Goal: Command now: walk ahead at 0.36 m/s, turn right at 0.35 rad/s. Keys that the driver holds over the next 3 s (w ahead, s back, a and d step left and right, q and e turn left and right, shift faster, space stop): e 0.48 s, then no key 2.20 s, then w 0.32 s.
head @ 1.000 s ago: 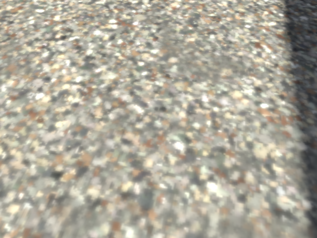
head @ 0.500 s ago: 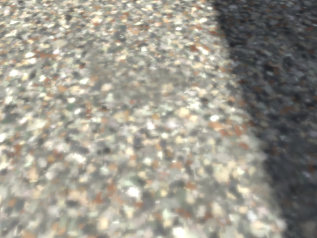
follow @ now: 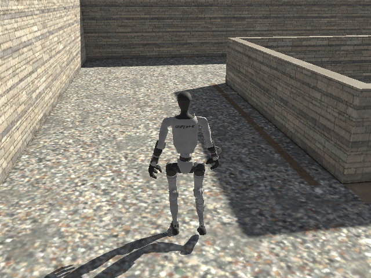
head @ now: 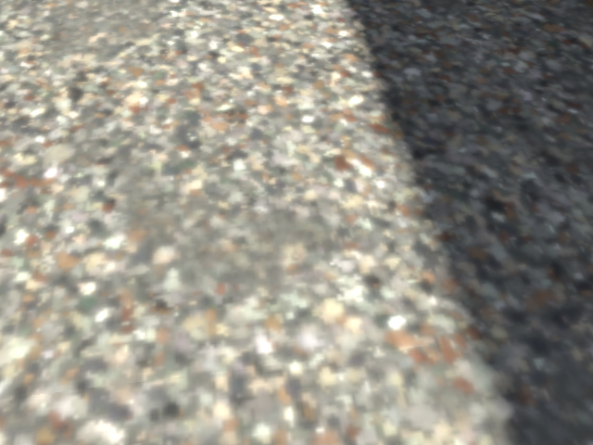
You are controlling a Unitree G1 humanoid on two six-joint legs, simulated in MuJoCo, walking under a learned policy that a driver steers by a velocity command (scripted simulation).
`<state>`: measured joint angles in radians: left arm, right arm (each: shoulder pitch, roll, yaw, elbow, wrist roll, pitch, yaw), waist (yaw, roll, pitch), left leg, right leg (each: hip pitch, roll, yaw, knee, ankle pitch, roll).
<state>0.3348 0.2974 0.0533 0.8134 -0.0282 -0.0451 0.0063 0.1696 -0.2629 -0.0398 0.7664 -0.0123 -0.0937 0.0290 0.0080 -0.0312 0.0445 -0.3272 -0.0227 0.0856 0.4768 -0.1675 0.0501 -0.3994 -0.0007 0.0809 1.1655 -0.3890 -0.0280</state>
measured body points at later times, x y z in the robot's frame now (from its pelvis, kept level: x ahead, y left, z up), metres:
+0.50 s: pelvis +0.17 -0.03 +0.00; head +0.22 -0.06 +0.44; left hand +0.38 +0.21 -0.08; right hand +0.27 -0.34 -0.12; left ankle +0.16 +0.12 -0.66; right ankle +0.23 -0.13 -0.73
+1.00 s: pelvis +0.22 +0.00 +0.00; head +0.24 +0.00 +0.45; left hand +0.45 +0.20 -0.11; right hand +0.25 -0.28 -0.12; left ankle +0.26 +0.11 -0.73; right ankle +0.20 -0.13 -0.73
